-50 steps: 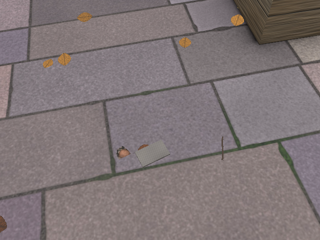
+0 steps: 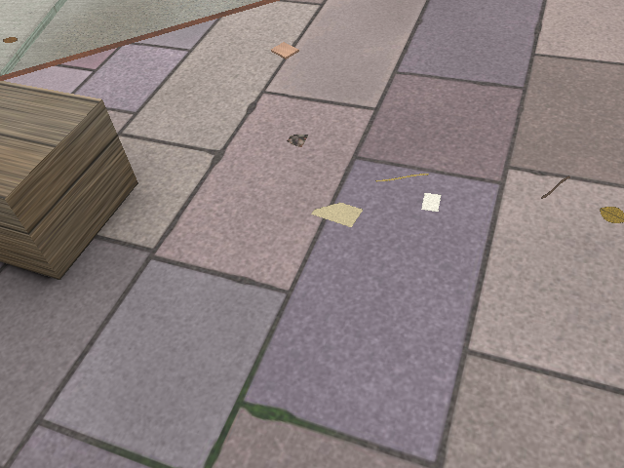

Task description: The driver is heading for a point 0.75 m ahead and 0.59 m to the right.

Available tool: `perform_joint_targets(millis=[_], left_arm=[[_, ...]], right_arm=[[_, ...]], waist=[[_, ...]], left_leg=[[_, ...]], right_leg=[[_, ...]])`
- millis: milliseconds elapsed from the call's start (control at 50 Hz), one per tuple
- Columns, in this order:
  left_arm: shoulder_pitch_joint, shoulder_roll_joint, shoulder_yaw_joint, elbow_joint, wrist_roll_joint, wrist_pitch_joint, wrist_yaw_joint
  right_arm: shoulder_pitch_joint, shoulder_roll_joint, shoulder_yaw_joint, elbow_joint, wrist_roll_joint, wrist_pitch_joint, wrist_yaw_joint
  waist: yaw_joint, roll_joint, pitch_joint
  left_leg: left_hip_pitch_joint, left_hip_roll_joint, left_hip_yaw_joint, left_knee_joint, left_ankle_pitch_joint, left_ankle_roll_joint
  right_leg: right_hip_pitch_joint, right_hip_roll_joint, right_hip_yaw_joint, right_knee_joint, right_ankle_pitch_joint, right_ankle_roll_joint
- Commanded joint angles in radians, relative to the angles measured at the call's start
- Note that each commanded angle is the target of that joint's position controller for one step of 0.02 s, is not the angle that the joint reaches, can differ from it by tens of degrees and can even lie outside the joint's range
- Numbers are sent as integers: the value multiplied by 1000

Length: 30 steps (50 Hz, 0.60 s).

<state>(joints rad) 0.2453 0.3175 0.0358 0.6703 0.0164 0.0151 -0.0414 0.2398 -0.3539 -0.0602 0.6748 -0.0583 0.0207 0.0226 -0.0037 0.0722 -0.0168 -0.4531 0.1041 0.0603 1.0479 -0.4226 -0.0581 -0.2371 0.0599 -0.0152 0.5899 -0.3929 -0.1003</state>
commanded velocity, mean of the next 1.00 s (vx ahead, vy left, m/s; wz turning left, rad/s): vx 0.95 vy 0.00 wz -0.74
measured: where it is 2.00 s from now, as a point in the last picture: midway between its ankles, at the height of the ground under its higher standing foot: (596, 250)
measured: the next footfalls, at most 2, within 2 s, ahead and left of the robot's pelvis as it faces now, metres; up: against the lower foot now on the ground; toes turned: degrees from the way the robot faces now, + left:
left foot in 0.30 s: +0.44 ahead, +0.06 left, +0.00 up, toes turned -19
right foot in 0.76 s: +0.70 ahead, -0.36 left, +0.00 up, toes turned -40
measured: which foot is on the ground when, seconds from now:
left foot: up 0.00-0.28, down 0.30-0.76, up 0.78-1.00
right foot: down 0.00-0.30, up 0.32-0.74, down 0.76-1.00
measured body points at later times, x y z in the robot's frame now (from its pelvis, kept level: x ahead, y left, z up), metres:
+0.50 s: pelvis +0.38 -0.05 +0.00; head +0.39 -0.07 +0.45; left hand +0.65 +0.13 -0.09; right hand +0.29 -0.35 -0.11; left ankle +0.41 +0.08 -0.73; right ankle +0.30 -0.12 -0.63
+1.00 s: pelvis +0.75 -0.36 +0.01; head +0.77 -0.38 +0.46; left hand +0.92 -0.13 -0.12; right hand +0.70 -0.66 -0.09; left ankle +0.95 -0.31 -0.66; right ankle +0.67 -0.34 -0.73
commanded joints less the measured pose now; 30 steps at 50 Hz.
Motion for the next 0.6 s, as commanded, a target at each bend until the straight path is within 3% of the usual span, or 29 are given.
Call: perform_joint_targets(millis=[20,60,120,160,220,260,280,300,320,340,360,380,400,420,440,480,520,560,600], left_arm=[[103,199,53,-26,0,-31,35],[113,173,44,-8,-3,-56,30],[156,177,52,28,-5,-74,27],[167,184,58,44,-8,-84,31],[186,195,64,73,-19,-97,41],[127,219,69,74,-21,-99,43],[116,243,75,79,-14,-100,37],[65,258,79,78,-9,-104,29],[64,133,47,60,2,-120,29],[140,3,11,3,-41,-116,24],[74,75,10,20,-13,-103,30],[37,121,22,31,6,-89,21],[17,123,23,43,18,-78,8],[-16,101,21,36,26,-68,-6],[-26,73,12,21,25,-54,-21],[-102,23,-5,-20,22,-30,-37],[-168,15,-12,-60,20,-21,-48],[-235,14,-20,-97,13,-21,-55],[-309,12,-31,-118,20,-27,-69]], right_arm=[[-136,-127,-13,-128,-12,-50,19],[-161,-123,-14,-120,-1,-32,25],[-255,-78,1,-139,19,-26,29],[-317,-51,13,-156,29,-31,32],[-380,-45,17,-189,40,-38,28],[-247,-72,5,-156,42,-45,10],[-74,-119,-17,-107,44,-49,-10],[164,-154,-38,-53,45,-49,-36],[381,-227,-63,-20,15,-58,-61],[303,-292,-68,-31,-18,-66,-54],[123,-188,-56,-61,-2,-62,-48],[53,-115,-40,-68,5,-60,-45],[56,-75,-33,-45,5,-61,-42],[74,-58,-25,-16,6,-66,-42],[88,-37,-17,14,8,-77,-39],[118,-10,-10,63,27,-102,-23],[118,-11,-8,88,33,-122,-16],[92,-9,-5,99,27,-137,-15],[121,-27,-7,122,25,-145,-16]], waist=[[56,-187,82],[45,-152,113],[56,-116,140],[71,-137,138],[82,-158,130],[6,-162,71],[-69,-139,-41],[-208,-114,-154],[-267,25,-295],[-136,362,-370],[-91,248,-204],[-70,124,-114],[-60,10,-61],[-51,-9,-14],[-30,19,24],[-14,7,93],[7,-8,122],[34,-4,159],[26,-46,199]], left_leg=[[-456,5,-68,31,105,-23],[-403,-8,-60,-28,171,-33],[-366,-43,-44,-177,258,-34],[-289,-67,-43,-292,321,-28],[-136,-84,-50,-413,385,6],[110,-126,-38,-474,326,39],[337,-158,-23,-442,231,56],[632,-117,-30,-432,185,71],[863,98,-272,-474,-232,89],[907,344,-842,-777,-638,136],[714,321,-910,-849,-626,145],[601,297,-732,-809,-501,161],[511,263,-580,-802,-331,172],[437,228,-460,-819,-213,165],[382,227,-382,-836,-143,166],[347,234,-253,-885,-5,154],[341,227,-106,-913,161,137],[281,174,49,-956,295,121],[255,132,158,-1021,415,121]], right_leg=[[289,-243,516,-423,-183,-196],[229,-205,478,-465,-85,-199],[202,-164,436,-465,103,-198],[174,-145,417,-443,218,-185],[163,-189,455,-442,438,-165],[139,-173,424,-339,744,-113],[109,-143,394,-140,943,-85],[-35,-88,365,141,932,-60],[-201,6,301,523,536,-53],[-441,105,234,771,-127,-34],[-505,19,197,833,9,-48],[-498,-43,158,807,95,-46],[-476,-87,136,775,128,-40],[-464,-112,127,755,128,-32],[-468,-132,125,745,123,-20],[-540,-166,118,735,139,-11],[-595,-180,110,718,218,-7],[-563,-170,84,585,308,-8],[-472,-138,-1,368,380,-29]])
